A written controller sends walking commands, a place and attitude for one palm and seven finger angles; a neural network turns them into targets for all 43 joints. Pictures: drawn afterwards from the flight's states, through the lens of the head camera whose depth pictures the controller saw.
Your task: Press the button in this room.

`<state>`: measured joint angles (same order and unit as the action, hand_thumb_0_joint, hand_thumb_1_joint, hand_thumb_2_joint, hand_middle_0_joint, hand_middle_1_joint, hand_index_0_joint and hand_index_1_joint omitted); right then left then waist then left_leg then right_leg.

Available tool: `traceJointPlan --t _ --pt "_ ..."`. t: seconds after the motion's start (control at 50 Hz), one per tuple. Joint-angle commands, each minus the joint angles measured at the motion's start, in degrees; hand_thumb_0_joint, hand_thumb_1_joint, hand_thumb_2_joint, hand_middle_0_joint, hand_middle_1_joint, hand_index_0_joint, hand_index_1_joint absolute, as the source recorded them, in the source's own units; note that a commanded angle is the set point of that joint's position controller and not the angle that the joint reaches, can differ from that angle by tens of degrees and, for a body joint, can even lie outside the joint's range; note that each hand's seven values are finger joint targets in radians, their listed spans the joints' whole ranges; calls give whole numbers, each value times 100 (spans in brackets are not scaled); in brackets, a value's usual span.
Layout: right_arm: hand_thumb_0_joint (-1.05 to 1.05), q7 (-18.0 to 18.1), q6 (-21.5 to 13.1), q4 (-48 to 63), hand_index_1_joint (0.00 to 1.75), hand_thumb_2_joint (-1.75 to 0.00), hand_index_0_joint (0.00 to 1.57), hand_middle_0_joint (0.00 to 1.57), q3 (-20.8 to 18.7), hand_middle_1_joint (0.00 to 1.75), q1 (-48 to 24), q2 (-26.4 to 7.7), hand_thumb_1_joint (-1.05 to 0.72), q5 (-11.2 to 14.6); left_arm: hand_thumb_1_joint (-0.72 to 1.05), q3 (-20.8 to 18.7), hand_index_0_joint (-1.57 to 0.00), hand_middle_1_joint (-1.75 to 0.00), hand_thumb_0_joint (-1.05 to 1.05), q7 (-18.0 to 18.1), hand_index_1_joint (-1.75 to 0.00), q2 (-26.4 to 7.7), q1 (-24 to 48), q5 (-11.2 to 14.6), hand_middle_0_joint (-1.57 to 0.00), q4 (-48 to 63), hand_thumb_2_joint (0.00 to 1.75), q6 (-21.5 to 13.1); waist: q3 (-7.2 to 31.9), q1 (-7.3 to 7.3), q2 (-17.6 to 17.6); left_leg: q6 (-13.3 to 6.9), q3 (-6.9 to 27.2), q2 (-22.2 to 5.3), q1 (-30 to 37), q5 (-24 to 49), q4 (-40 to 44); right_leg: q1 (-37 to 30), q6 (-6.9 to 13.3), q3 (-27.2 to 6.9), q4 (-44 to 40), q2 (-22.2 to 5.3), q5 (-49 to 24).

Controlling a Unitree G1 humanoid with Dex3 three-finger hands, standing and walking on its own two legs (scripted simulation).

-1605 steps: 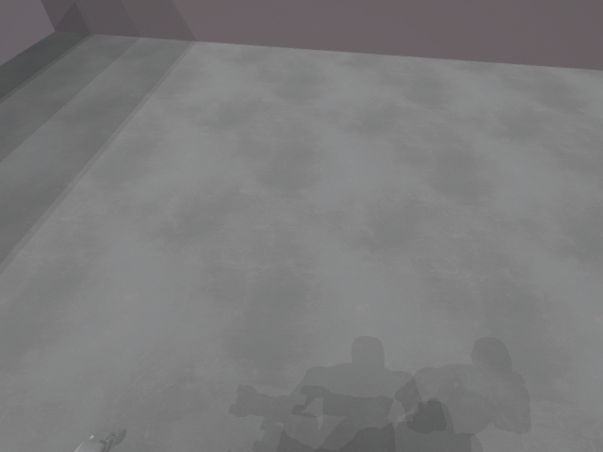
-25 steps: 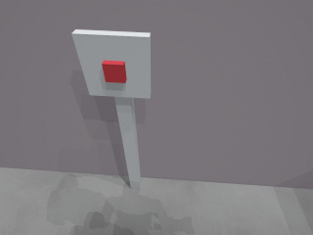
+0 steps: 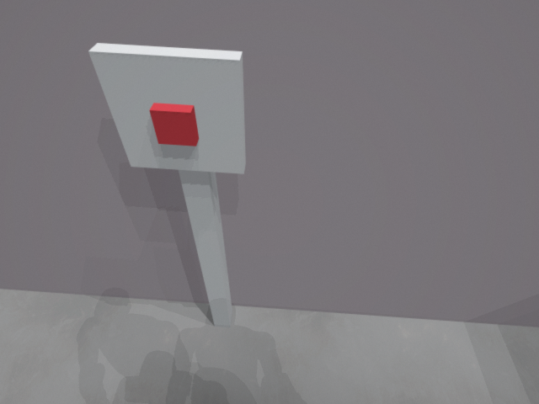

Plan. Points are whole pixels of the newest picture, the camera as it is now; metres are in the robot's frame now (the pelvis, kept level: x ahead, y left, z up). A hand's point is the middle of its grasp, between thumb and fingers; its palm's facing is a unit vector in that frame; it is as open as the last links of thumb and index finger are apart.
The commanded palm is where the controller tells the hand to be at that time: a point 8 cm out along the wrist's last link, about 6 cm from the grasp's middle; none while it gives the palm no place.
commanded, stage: come to a stop and stand still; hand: left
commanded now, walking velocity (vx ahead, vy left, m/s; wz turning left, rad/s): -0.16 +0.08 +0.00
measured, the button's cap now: (176, 123) +0.49 +0.19 +0.17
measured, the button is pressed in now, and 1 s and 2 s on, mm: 0 0 0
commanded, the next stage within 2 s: look again from close up in 1.92 s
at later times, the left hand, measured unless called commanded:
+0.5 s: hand out of the picture +0.07 +0.18 -0.15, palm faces -0.01 -0.96 -0.30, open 7.3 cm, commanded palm none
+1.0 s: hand out of the picture -0.11 +0.17 -0.17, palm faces +0.04 -0.98 -0.18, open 7.3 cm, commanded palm none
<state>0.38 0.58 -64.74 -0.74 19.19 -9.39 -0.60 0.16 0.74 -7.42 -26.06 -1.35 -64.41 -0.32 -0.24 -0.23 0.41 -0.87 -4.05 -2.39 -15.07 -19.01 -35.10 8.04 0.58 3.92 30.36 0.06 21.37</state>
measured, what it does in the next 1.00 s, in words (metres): steps on the spot: left foot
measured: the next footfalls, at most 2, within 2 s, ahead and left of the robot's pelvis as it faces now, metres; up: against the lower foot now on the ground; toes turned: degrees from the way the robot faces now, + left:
left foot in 0.68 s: -0.06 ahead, +0.11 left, +0.00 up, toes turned +1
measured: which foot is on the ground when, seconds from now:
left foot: down 0.00-0.44, up 0.46-0.66, down 0.68-1.00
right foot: down 0.00-1.00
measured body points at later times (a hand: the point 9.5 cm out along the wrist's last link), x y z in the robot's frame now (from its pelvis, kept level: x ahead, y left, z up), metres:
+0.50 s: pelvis -0.02 -0.01 +0.00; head -0.02 -0.04 +0.45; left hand +0.07 +0.23 -0.13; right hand +0.00 -0.24 -0.17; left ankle -0.01 +0.10 -0.72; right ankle +0.00 -0.11 -0.73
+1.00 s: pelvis -0.08 +0.00 +0.01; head -0.09 +0.00 +0.46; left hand -0.12 +0.22 -0.15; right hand -0.11 -0.21 -0.15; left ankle -0.04 +0.11 -0.73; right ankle -0.01 -0.11 -0.73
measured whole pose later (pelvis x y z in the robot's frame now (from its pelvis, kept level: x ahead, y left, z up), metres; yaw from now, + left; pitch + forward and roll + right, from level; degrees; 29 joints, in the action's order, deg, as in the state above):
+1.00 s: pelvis -0.08 +0.00 +0.01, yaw -2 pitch -3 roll -1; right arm 0.9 1.4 -64.2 -1.2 20.7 -7.1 -0.9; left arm -1.2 1.7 -8.0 -22.4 -1.4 -63.4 0.7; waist -0.4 -0.7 0.1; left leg -1.1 -2.5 -0.6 -12.9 -12.0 -26.5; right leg 14.7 1.0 4.2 23.5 -0.1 8.8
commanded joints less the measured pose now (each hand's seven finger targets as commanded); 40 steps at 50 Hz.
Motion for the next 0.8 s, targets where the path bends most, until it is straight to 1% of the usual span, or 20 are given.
traceJointPlan --t 0.0,0.02,0.06,0.14,0.18,0.24,0.26,0.3,0.34,0.38,0.4,0.42,0.44,0.48,0.56,0.62,0.64,0.68,0.72,0.78 --pt "0 95 -196 378 30 -90 20 20 -6 30 -240 -269 -90 20 90 -164 -20 -30 0 166 -30 -742 -363 36 -20 113 90 -146 -509 29 -400 9 -98 -132 -257 866 321 -14 507 -977 -734 -1043 -3352" --pt "0 126 -207 256 30 -90 20 20 4 30 -61 -280 -90 49 90 -128 -20 -30 0 191 -30 -662 -313 42 -20 113 90 -146 -347 95 -131 -14 31 -220 235 1916 565 43 319 -640 -390 -804 -4138" --pt "0 223 -225 123 30 -90 20 20 -63 30 223 -490 -90 82 90 -113 -20 -30 0 262 -30 -632 -296 67 -20 178 90 -139 -16 114 293 -121 162 -416 914 4144 410 99 72 -422 -182 -628 -4312" --pt "0 291 -120 290 30 -90 20 20 -209 30 240 -587 -90 87 90 -186 -20 -30 0 337 -30 -651 -171 65 -20 369 90 -49 105 149 289 -167 139 -572 1260 5603 229 377 -48 -246 171 -564 -4212" --pt "0 289 -90 329 30 -90 20 20 -283 30 232 -673 -90 61 90 -196 -20 -30 0 331 -30 -573 5 44 -20 504 90 -8 149 170 210 -272 272 -747 1505 5936 310 652 -98 -162 316 -450 -3414" --pt "0 271 -93 409 30 -90 20 20 -385 30 162 -820 -90 4 90 -245 -20 -30 0 268 -30 -396 472 26 -20 768 90 67 -76 205 654 -727 724 -1253 1736 6074 826 1378 -136 -99 941 -198 -357" --pt "0 274 -101 456 30 -90 20 20 -397 30 135 -826 -90 -16 90 -268 -20 -30 0 248 -30 -369 583 23 -20 846 90 102 -149 219 690 -917 835 -1418 1670 6007 983 1525 -116 -161 1203 -201 318" --pt "0 286 -110 551 30 -90 20 20 -389 30 -10 -815 -90 -45 90 -303 -20 -30 0 218 -30 -365 698 12 -20 971 90 142 -137 153 571 -1055 888 -1574 1385 5607 1114 1454 -52 -318 1374 -279 571" --pt "0 254 -88 667 30 -90 20 20 -354 30 -392 -821 -90 -73 90 -310 -20 -30 0 184 -30 -286 501 8 -20 950 90 149 -23 -83 509 -862 688 -1434 808 4571 1168 890 -32 -197 950 -280 44" --pt "0 182 -87 709 30 -90 20 20 -344 30 -663 -727 -90 -36 90 -347 -20 -30 0 175 -30 -486 216 -16 -20 820 90 93 300 -288 512 -424 397 -1019 198 2952 689 -72 -55 -236 -112 -401 -1497" --pt "0 139 -44 739 30 -90 20 20 -310 30 -565 -483 -90 4 90 -376 -20 -30 0 196 -30 -822 223 -47 -20 823 90 26 364 -235 -436 -73 99 -444 -130 1137 137 -237 51 -965 -620 -906 -2514" --pt "0 99 40 820 30 -90 20 20 -281 30 -441 -228 -90 40 90 -377 -20 -30 0 198 -30 -1153 496 -50 -20 898 90 0 219 -60 -1317 127 -90 79 -379 -643 -305 149 427 -1702 -1084 -1774 -2899" --pt "0 91 118 821 30 -90 20 20 -301 30 -476 -262 -90 22 90 -349 -20 -30 0 167 -30 -1277 683 -28 -20 972 90 27 75 -96 -1239 113 116 94 -293 -1211 -867 615 798 -1678 -1354 -1986 -2307" --pt "0 67 204 770 30 -90 20 20 -306 30 -594 -329 -90 -19 90 -324 -20 -30 0 189 -30 -1072 1158 -37 -20 1083 90 32 -431 0 -1516 75 334 -34 -387 -1010 -1428 1191 930 -1696 -1682 -1663 -1082" --pt "0 43 92 577 30 -90 20 20 -227 30 -291 -285 -90 1 90 -334 -20 -30 0 161 -30 -1138 1266 -9 -20 1129 90 -8 -271 50 -769 129 174 -51 -186 -556 -509 751 942 -1268 -1417 -1356 -1366" --pt "0 72 54 368 30 -90 20 20 -155 30 138 -184 -90 4 90 -300 -20 -30 0 144 -30 -1028 1210 67 -20 1008 90 25 -256 149 -455 120 161 -54 611 278 816 1105 597 -1097 -1381 -1060 -355" --pt "0 87 13 323 30 -90 20 20 -146 30 201 -257 -90 -8 90 -277 -20 -30 0 125 -30 -892 1184 90 -20 961 90 32 -373 138 -70 34 468 -174 680 447 1179 1289 417 -1005 -1304 -822 -64" --pt "0 103 -53 391 30 -90 20 20 -146 30 19 -521 -90 -48 90 -243 -20 -30 0 89 -30 -706 1021 95 -20 932 90 25 -473 -70 391 -174 1069 -664 -175 21 1766 638 102 -692 -1169 -420 -451" --pt "0 64 -55 387 30 -90 20 20 -136 30 -223 -451 -90 -56 90 -268 -20 -30 0 114 -30 -702 888 38 -20 747 90 51 -581 -181 621 -105 998 -512 -820 -808 2067 127 49 -603 -1040 -444 -329" --pt "0 78 -47 373 30 -90 20 20 -142 30 -91 -435 -90 -52 90 -230 -20 -30 0 101 -30 -648 584 26 -20 578 90 34 -639 -188 519 -116 947 -428 -879 -1023 2139 91 30 -601 -1117 -430 -263"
